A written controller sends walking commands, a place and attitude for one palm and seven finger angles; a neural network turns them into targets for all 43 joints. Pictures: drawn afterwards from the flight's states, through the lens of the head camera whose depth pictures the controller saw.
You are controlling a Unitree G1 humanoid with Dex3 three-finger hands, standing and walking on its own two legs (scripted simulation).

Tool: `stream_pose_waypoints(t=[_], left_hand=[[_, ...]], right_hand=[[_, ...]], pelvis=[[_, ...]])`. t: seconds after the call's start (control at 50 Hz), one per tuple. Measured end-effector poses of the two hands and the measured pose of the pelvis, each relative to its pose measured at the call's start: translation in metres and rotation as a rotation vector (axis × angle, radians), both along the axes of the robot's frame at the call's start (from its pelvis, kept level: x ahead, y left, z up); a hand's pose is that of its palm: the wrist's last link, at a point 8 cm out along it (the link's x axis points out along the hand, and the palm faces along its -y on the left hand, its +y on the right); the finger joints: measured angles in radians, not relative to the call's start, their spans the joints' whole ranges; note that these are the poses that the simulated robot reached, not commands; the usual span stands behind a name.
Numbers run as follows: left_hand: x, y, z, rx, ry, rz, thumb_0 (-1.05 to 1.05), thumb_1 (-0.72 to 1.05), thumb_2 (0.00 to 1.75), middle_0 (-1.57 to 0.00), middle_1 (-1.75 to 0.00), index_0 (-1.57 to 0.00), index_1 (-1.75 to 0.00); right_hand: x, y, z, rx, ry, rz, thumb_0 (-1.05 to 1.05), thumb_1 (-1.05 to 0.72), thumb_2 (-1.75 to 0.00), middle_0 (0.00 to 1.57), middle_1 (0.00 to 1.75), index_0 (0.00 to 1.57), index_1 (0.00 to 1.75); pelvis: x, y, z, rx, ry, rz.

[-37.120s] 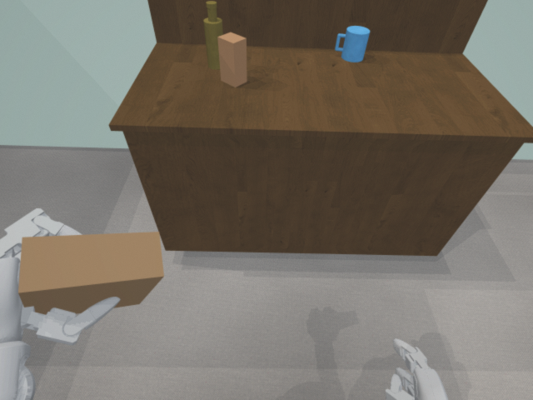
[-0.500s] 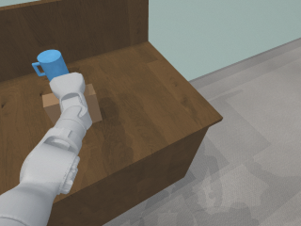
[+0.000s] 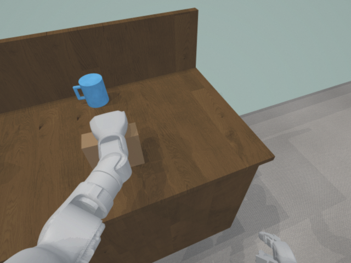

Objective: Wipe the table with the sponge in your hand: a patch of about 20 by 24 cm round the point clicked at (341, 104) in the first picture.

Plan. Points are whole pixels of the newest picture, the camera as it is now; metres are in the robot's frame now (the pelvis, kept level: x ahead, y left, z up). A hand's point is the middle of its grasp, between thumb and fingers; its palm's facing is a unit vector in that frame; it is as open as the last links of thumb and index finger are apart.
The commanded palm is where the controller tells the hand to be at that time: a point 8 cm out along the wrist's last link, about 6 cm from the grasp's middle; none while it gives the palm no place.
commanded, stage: wipe back along the third lane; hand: left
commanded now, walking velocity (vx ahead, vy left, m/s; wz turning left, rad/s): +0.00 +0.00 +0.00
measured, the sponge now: (116, 154) +0.40 +0.20 +0.01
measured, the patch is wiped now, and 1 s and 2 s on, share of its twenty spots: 0.85 0.85 0.85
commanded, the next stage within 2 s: slide back across to the middle lane in 0.80 s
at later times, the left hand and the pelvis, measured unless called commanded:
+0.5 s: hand (120, 155) +0.35 +0.16 +0.06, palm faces -0.03 -0.05 -1.00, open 9.5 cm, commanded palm +0.32 +0.15 +0.10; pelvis -0.02 -0.01 +0.00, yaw -1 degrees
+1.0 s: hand (122, 167) +0.32 +0.15 +0.06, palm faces +0.00 -0.08 -1.00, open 9.5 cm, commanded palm +0.28 +0.15 +0.11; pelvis -0.02 -0.02 +0.00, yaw -1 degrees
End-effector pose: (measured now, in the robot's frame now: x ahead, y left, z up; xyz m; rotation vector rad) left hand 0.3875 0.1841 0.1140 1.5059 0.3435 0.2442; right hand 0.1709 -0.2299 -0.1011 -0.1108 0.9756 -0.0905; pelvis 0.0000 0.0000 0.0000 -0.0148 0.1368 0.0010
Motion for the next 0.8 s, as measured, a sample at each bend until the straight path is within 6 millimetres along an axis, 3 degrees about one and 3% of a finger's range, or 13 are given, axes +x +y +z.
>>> stream_pose_waypoints(t=[0.44,0.8], left_hand=[[-0.045,-0.02,0.0,0.001,-0.024,-0.053,-0.01,-0.44,1.06,-0.74,-1.45,-0.76,-1.45],[-0.075,-0.033,-0.001,-0.004,-0.042,-0.066,0.01,-0.44,1.06,-0.75,-1.45,-0.76,-1.44]], right_hand=[[-0.02,-0.01,-0.001,0.028,-0.006,-0.009,0.01,-0.9,-0.9,0.2,0.3,0.2,0.3],[0.003,0.0,0.016,0.063,-0.123,0.038,0.01,-0.9,-0.9,0.2,0.3,0.2,0.3]], pelvis=[[-0.013,-0.007,0.002,0.01,-0.062,-0.009],[-0.025,-0.012,0.002,0.017,-0.098,-0.012]])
